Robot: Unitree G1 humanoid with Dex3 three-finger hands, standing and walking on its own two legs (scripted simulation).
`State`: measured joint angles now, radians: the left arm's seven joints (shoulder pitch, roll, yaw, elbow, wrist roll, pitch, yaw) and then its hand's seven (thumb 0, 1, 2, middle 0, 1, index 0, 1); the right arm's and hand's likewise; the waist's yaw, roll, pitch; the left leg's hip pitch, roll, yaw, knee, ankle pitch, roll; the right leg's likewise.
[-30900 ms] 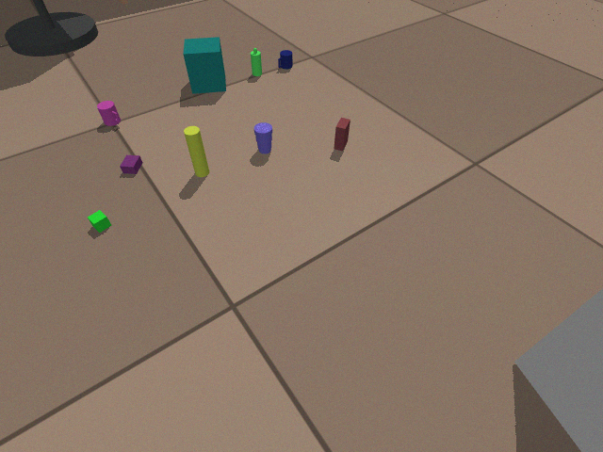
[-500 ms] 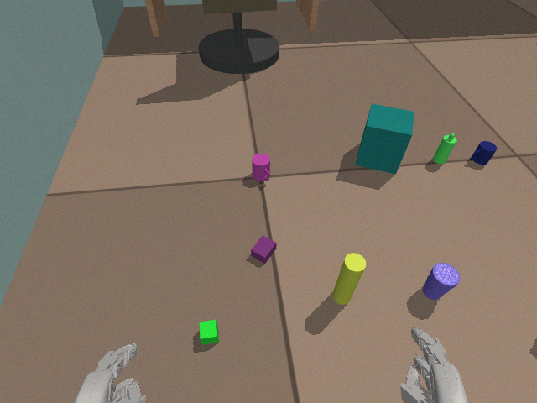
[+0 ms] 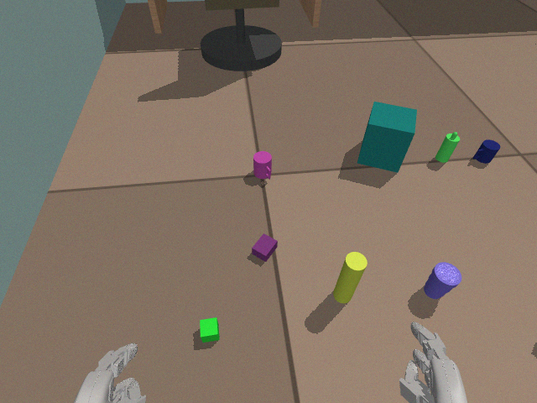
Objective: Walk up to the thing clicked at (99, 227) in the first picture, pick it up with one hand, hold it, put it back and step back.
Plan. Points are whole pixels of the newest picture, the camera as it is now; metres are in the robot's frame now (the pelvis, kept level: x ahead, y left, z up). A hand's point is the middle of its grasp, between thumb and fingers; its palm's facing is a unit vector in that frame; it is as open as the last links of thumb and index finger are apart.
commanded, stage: home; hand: left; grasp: from above
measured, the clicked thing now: (209, 330) +0.49 +0.19 -0.69
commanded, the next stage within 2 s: stand in 0.72 s
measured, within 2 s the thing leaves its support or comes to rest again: neither
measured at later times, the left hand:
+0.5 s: hand (138, 398) +0.17 +0.18 -0.05, palm faces +0.03 -0.98 -0.20, open 7.4 cm
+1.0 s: hand out of the picture +0.15 +0.22 -0.09, palm faces +0.00 -0.95 -0.33, open 7.4 cm
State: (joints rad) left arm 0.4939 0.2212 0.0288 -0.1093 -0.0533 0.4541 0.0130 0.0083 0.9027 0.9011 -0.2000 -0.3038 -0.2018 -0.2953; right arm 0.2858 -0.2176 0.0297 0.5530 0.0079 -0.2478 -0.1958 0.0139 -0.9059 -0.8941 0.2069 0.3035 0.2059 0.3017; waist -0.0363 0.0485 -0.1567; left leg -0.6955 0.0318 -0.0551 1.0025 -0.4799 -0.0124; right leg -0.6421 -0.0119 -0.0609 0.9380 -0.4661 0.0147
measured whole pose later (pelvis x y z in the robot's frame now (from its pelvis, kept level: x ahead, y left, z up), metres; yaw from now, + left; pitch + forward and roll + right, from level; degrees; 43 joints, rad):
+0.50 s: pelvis +0.01 +0.01 +0.00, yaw +0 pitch +10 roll -3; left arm 0.50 0.23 0.03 -0.13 -0.05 0.45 0.02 0.01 0.90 0.90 -0.20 -0.30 -0.20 -0.29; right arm 0.29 -0.22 0.03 0.55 0.01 -0.23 -0.19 0.01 -0.91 -0.89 0.21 0.30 0.21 0.30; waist -0.04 0.05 -0.16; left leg -0.69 0.03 -0.05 1.01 -0.49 -0.01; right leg -0.64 -0.01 -0.06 0.94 -0.47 0.02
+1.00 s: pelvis -0.01 +0.01 +0.02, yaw -1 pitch +2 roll +0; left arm 0.24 0.29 0.02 0.49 0.05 0.11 0.02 0.01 0.90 0.90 -0.20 -0.30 -0.20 -0.30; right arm 0.17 -0.28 -0.01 0.79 -0.07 -0.06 -0.03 0.01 -0.90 -0.89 0.21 0.30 0.21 0.30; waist 0.02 -0.01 0.01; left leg -0.48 0.00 0.00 0.85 -0.41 0.01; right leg -0.46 -0.05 -0.01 0.84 -0.42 0.02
